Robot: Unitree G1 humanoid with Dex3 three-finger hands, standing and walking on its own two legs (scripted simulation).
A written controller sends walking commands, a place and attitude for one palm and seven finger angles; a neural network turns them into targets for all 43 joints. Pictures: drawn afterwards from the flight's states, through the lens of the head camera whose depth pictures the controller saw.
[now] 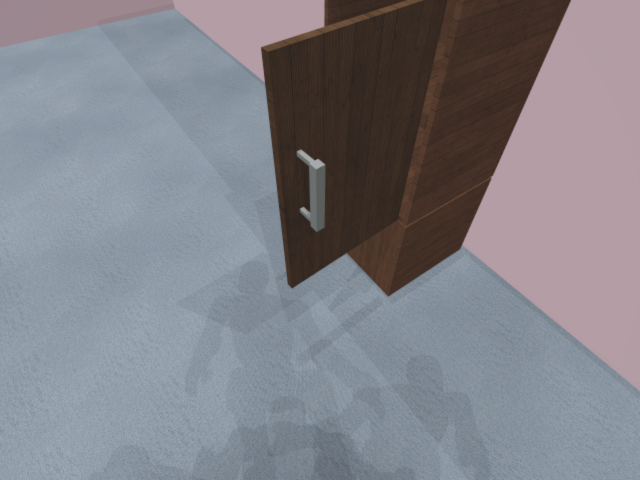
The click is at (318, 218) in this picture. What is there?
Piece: cupboard door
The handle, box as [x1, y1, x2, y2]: [297, 150, 325, 231]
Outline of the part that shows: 299,150 297,151 297,156 309,166 310,211 309,212 302,207 300,208 300,212 311,222 311,226 317,231 324,227 325,165 318,159 314,160 303,151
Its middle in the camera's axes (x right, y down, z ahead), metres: -0.02 -0.09 +0.73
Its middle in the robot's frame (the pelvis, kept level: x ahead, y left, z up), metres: +0.60 +0.05 -0.03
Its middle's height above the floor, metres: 0.76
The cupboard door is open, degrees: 93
